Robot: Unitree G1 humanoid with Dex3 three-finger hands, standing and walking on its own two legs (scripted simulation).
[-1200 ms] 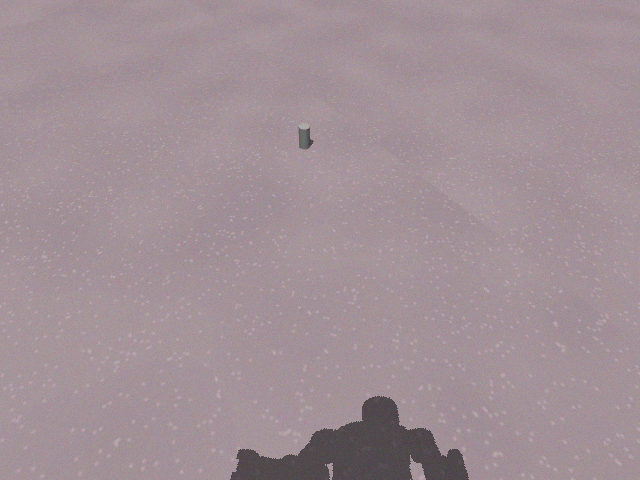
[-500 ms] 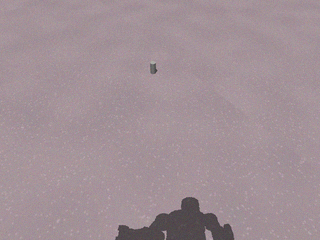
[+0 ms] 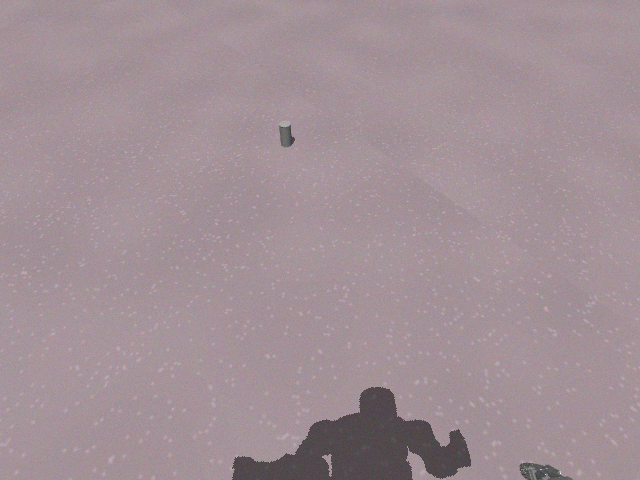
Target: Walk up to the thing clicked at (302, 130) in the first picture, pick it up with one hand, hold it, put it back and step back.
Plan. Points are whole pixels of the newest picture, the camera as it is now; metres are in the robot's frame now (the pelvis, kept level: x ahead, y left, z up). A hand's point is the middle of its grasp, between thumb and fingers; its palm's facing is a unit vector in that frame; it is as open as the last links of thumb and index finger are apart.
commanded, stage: walk up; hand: left
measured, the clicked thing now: (285, 134) +1.79 +0.19 -0.72
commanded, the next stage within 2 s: none
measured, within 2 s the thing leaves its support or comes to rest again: neither
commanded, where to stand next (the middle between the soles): +1.50 +0.56 m, yaw -86 degrees
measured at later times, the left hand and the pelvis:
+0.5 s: hand (187, 304) +0.43 +0.25 -0.15, palm faces -0.33 -0.81 -0.49, open 7.3 cm; pelvis +0.19 +0.03 -0.04, yaw -21 degrees
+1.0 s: hand (189, 182) +0.77 +0.32 -0.14, palm faces -0.62 -0.58 -0.53, open 7.4 cm; pelvis +0.47 +0.16 -0.02, yaw -41 degrees
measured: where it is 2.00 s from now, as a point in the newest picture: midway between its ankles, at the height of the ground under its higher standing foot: (269, 279)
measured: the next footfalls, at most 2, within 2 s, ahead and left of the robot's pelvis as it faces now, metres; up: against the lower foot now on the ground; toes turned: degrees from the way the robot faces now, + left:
right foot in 0.38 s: +0.25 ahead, -0.14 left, +0.00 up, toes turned -28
left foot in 0.78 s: +0.59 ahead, +0.19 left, +0.00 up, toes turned -32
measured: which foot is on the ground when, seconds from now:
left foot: down 0.00-0.44, up 0.46-0.76, down 0.78-1.00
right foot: down 0.00-0.12, up 0.14-0.36, down 0.38-0.78, up 0.80-1.00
